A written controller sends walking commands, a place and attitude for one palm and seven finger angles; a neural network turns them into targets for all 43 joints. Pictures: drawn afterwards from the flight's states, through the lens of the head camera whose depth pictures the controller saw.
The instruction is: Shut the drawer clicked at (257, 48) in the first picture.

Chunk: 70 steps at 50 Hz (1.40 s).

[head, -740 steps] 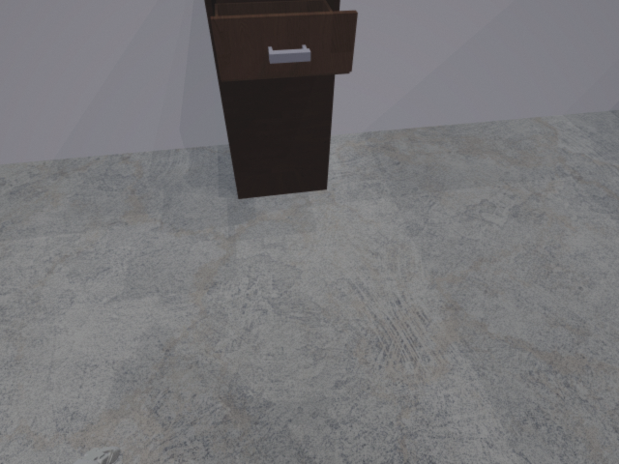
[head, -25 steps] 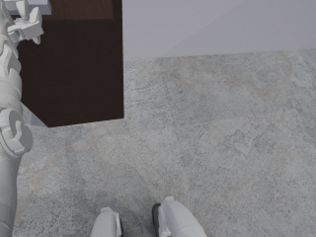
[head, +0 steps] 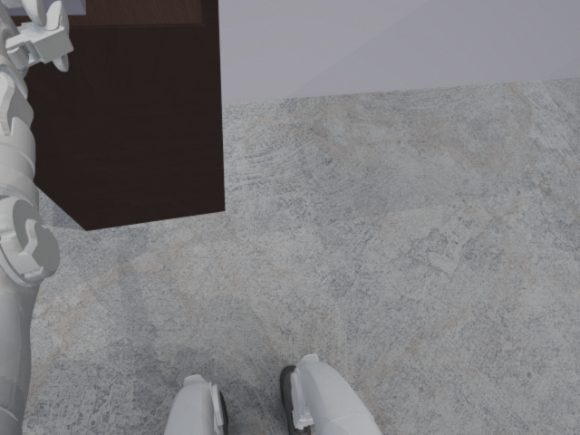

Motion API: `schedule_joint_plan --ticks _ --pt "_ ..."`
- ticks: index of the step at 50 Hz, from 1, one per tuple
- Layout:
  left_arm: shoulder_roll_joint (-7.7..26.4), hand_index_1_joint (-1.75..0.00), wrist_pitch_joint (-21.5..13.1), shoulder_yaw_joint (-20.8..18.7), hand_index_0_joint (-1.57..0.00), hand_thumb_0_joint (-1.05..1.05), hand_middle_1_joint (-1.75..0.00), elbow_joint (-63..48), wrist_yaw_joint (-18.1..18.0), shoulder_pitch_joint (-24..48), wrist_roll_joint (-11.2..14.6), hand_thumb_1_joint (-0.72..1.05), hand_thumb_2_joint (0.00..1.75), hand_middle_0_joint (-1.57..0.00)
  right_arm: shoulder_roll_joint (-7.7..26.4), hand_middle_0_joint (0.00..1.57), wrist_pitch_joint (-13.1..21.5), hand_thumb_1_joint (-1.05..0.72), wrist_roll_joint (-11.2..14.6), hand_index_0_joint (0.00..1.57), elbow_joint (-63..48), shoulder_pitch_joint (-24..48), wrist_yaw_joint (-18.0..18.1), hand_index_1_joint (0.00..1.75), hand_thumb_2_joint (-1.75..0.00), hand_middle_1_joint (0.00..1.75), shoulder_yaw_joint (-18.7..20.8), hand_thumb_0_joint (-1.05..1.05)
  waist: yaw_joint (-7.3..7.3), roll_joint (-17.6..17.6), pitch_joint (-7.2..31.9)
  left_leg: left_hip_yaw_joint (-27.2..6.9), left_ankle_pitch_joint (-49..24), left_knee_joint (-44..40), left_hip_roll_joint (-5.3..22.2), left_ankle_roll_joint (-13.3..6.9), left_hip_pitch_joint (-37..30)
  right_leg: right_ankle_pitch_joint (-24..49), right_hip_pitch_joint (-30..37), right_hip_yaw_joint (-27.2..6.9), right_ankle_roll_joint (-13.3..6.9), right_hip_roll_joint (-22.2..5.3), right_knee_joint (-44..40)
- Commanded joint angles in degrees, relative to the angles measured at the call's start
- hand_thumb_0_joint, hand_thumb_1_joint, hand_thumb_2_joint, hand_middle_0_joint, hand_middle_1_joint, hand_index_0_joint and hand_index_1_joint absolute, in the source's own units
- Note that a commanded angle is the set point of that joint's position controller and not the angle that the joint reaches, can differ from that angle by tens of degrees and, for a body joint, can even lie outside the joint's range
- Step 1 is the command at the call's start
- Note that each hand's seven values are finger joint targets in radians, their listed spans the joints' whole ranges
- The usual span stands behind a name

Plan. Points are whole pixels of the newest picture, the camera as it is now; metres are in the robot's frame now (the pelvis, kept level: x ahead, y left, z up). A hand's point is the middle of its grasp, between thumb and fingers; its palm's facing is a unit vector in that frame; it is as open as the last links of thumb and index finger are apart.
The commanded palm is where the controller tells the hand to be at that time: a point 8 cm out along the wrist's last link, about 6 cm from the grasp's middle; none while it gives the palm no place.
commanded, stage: pull the fist back off the drawer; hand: left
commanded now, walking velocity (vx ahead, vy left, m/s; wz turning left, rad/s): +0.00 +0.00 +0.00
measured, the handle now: out of the picture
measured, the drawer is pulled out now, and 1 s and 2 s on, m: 0.00 0.00 0.00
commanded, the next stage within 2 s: draw the hand back to the body in 0.28 s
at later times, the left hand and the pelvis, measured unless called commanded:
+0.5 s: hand (45, 47) +0.56 +0.19 +0.12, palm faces +0.07 -1.00 +0.00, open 3.3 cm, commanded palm +0.50 +0.22 +0.13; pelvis +0.05 +0.00 +0.03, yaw -1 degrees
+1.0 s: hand out of the picture +0.39 +0.20 +0.17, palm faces +0.18 -0.97 -0.18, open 3.3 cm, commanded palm +0.35 +0.25 +0.18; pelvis +0.05 -0.01 +0.06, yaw +1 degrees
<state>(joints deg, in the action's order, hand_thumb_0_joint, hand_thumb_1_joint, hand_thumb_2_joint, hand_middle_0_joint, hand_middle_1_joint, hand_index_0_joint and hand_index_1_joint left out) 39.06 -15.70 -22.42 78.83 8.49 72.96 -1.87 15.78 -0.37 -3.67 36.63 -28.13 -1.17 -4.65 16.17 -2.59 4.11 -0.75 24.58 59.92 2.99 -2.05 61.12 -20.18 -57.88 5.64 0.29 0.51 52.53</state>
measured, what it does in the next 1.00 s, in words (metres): rises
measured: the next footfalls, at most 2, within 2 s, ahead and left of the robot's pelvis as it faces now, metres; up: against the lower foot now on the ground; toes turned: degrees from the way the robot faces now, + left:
none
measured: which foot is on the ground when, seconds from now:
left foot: down 0.00-1.00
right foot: down 0.00-1.00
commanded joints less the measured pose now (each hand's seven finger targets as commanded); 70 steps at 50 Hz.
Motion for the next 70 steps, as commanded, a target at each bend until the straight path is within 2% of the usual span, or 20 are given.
schedule_joint_plan --ticks 1,6,9,14,16,17,19,26,30,33,37,39,40,44,45,47,50,57,61,70 --pt "8.68 -1.6 -4.13 -1.24 -1.4 0.0 -1.6 -15.71 -1.29 26.88 1.85 0.9 0.9 -1.4 12.18 0.2 -0.56 -0.9 0.18 0.2 -1.51 -12.5 0.03 0.3 -0.9 0.3 4.68 0.0 1.15 -12.0 29.58 -5.78 -14.14 -9.02 -0.17 0.52 -31.22 4.03 6.65 -1.93 -1.69 2.5 -6.4" --pt "10.39 -1.6 -5.32 -4.79 -1.4 0.0 -1.6 -20.0 -1.23 17.72 2.9 0.9 0.9 -1.4 11.64 0.2 -1.72 -0.9 0.51 0.2 -2.97 -11.59 -0.26 0.3 -0.9 0.3 5.23 0.0 -2.63 -9.67 31.96 -3.67 -20.07 -9.86 -0.57 0.44 -31.82 9.25 14.55 -2.48 -1.71 2.7 -7.04" --pt "7.6 -1.6 -6.32 -4.45 -1.4 0.0 -1.6 -23.42 -1.01 11.39 3.99 0.9 0.9 -1.4 10.93 0.2 -2.53 -0.9 0.88 0.2 -3.83 -10.25 -0.64 0.3 -0.9 0.3 5.8 0.0 -4.15 -8.33 31.59 -2.23 -23.25 -10.33 -0.7 0.43 -32.6 13.87 18.31 -2.77 -1.64 2.86 -7.44" --pt "7.0 -1.6 -7.32 -4.73 -1.4 0.0 -1.6 -24.32 -0.28 8.7 4.85 0.9 0.9 -1.4 10.54 0.2 -3.69 -0.9 1.78 0.2 -3.98 -8.89 -0.25 0.3 -0.9 0.3 6.4 0.0 -4.3 -4.98 27.63 -1.03 -23.63 -11.21 -1.03 0.14 -31.03 17.46 21.5 -3.54 -1.42 2.86 -8.18" --pt "4.89 -1.6 -8.25 -2.92 -1.4 0.0 -1.6 -26.32 0.24 9.12 4.91 0.9 0.9 -1.4 10.13 0.2 -3.93 -0.9 1.87 0.2 -3.75 -8.67 -0.15 0.3 -0.9 0.3 6.47 0.0 -4.49 -8.29 28.51 -1.56 -27.65 -11.07 -0.84 0.62 -34.95 18.74 20.0 -3.33 -1.68 2.81 -7.58" --pt "1.7 -1.6 -8.53 -0.88 -1.4 0.0 -1.6 -26.91 0.44 9.53 5.5 0.9 0.9 -1.4 9.75 0.2 -3.94 -0.9 1.96 0.2 -3.26 -8.26 -0.23 0.3 -0.9 0.3 6.69 0.0 -3.79 -8.62 28.02 -1.69 -29.59 -10.74 -0.69 0.72 -36.64 19.54 18.88 -3.2 -1.58 2.84 -7.76" --pt "1.5 -1.6 -8.62 -1.64 -1.4 0.0 -1.6 -26.12 0.78 6.6 6.44 0.9 0.9 -1.4 9.89 0.2 -4.11 -0.9 2.01 0.2 -2.89 -8.2 -0.23 0.3 -0.9 0.3 6.93 0.0 -4.45 -6.78 28.62 -1.75 -31.83 -10.69 -0.61 0.83 -37.09 20.96 20.09 -3.16 -1.52 2.83 -7.76" --pt "-1.86 -1.6 -5.22 -1.28 -1.4 0.0 -1.6 -41.22 2.28 -13.36 10.4 0.9 0.9 -1.4 8.41 0.2 -4.23 -0.9 4.2 0.2 -6.87 -3.1 -0.29 0.3 -0.9 0.3 7.7 0.0 -9.96 -5.14 31.62 -0.22 -41.15 -13.88 -0.74 0.61 -40.68 31.43 31.89 -3.48 -1.41 2.15 -9.68" --pt "-2.97 -1.6 -3.3 -1.31 -1.4 0.0 -1.6 -51.96 1.56 -22.07 12.78 0.9 0.9 -1.4 7.92 0.2 -3.12 -0.9 5.14 0.2 -8.59 0.55 0.43 0.3 -0.9 0.3 7.72 0.0 -11.38 -2.15 28.14 1.08 -39.78 -16.49 -1.11 0.06 -40.51 35.11 38.04 -3.75 -1.27 1.65 -11.71" --pt "-6.27 -1.6 -2.21 1.39 -1.4 0.0 -1.6 -59.64 1.4 -26.04 13.4 0.9 0.9 -1.4 7.01 0.2 -1.77 -0.9 5.74 0.2 -9.3 3.38 1.01 0.3 -0.9 0.3 7.51 0.0 -11.68 -4.76 26.12 1.05 -40.4 -18.35 -1.06 0.34 -43.94 33.71 38.63 -3.55 -1.13 1.36 -13.05" --pt "-9.81 -1.6 0.39 3.77 -1.4 0.0 -1.6 -62.94 1.89 -32.76 14.82 0.9 0.9 -1.4 6.76 0.2 0.01 -0.9 6.16 0.2 -9.13 6.78 1.86 0.3 -0.9 0.3 7.09 0.0 -11.78 -2.59 21.31 0.88 -38.04 -20.54 -1.16 0.49 -45.36 32.01 39.42 -3.04 -1.03 1.07 -15.13" --pt "-9.42 -1.6 2.1 3.28 -1.4 0.0 -1.6 -63.01 2.45 -35.35 15.36 0.9 0.9 -1.4 7.06 0.2 0.66 -0.9 6.53 0.2 -9.33 8.79 2.4 0.3 -0.9 0.3 6.85 0.0 -12.08 0.22 18.05 0.89 -32.78 -22.02 -1.45 0.5 -43.8 29.55 40.1 -2.67 -1.18 0.93 -16.17" --pt "-9.84 -1.6 2.66 3.92 -1.4 0.0 -1.6 -64.78 2.89 -35.35 15.54 0.9 0.9 -1.4 7.05 0.2 0.97 -0.9 6.58 0.2 -9.83 9.76 2.63 0.3 -0.9 0.3 6.62 0.0 -12.36 -1.83 17.67 1.14 -31.76 -22.33 -1.82 0.4 -44.23 29.2 40.53 -3.02 -1.37 0.72 -16.44" --pt "-10.44 -1.6 4.93 4.06 -1.4 0.0 -1.6 -70.08 3.87 -39.81 16.58 0.9 0.9 -1.4 6.54 0.2 2.72 -0.9 6.98 0.2 -11.23 13.6 3.34 0.3 -0.9 0.3 6.1 0.0 -13.61 0.17 17.06 0.82 -28.17 -24.32 -2.17 0.53 -45.7 27.25 42.85 -2.59 -1.5 0.4 -17.71" --pt "-7.0 -1.6 5.41 7.18 -1.4 0.0 -1.6 -74.87 -2.12 -42.48 9.99 0.9 0.9 -1.4 5.71 0.2 2.28 -0.9 6.64 0.2 -11.75 16.67 3.61 0.3 -0.9 0.3 6.21 0.0 -16.02 -0.88 14.96 1.45 -26.94 -26.84 -2.79 0.27 -47.93 23.55 43.27 -4.33 -2.13 -0.97 -20.62" --pt "-11.89 -1.6 7.17 9.77 -1.4 0.0 -1.6 -76.43 -7.63 -47.39 8.72 0.9 0.9 -1.4 5.23 0.2 2.4 -0.9 6.58 0.2 -11.79 18.89 4.17 0.3 -0.9 0.3 5.66 0.0 -15.43 0.88 9.71 1.17 -22.07 -30.15 -2.45 0.59 -48.09 19.64 44.21 -3.73 -1.99 -0.76 -23.13" --pt "-9.75 -1.6 8.62 7.63 -1.4 0.0 -1.6 -79.63 -11.45 -51.1 7.61 0.9 0.9 -1.4 5.43 0.2 2.24 -0.9 6.37 0.2 -11.07 20.89 5.05 0.3 -0.9 0.3 5.21 0.0 -16.12 4.49 7.39 1.35 -20.09 -33.11 -2.37 0.2 -49.09 18.53 47.5 -3.9 -1.82 -0.73 -25.81" --pt "-12.05 -1.6 8.46 8.46 -1.4 0.0 -1.6 -93.19 -13.99 -60.48 6.2 0.9 0.9 -1.4 3.9 0.2 4.08 -0.9 5.22 0.2 -11.07 23.78 5.26 0.3 -0.9 0.3 4.29 0.0 -17.19 -2.5 6.61 1.47 -24.64 -37.53 -2.6 0.58 -56.51 20.87 52.75 -3.91 -2.02 -0.84 -29.72" --pt "-12.37 -1.6 8.67 7.36 -1.4 0.0 -1.6 -96.71 -14.14 -69.67 6.34 0.9 0.9 -1.4 3.73 0.2 4.73 -0.9 4.71 0.2 -10.86 24.52 5.07 0.3 -0.9 0.3 4.46 0.0 -17.78 1.06 2.91 1.63 -24.29 -39.11 -2.51 0.47 -56.52 20.5 53.78 -3.7 -1.65 -0.58 -31.45" --pt "-11.03 -1.6 7.68 2.73 -1.4 0.0 -1.6 -107.65 -14.2 -85.79 6.3 0.9 0.9 -1.4 3.11 0.2 6.05 -0.9 3.9 0.2 -11.0 25.45 4.86 0.3 -0.9 0.3 4.84 0.0 -19.09 -0.1 -0.2 1.66 -22.32 -39.85 -2.88 0.44 -56.39 17.86 54.21 -3.86 -1.44 -0.55 -33.78"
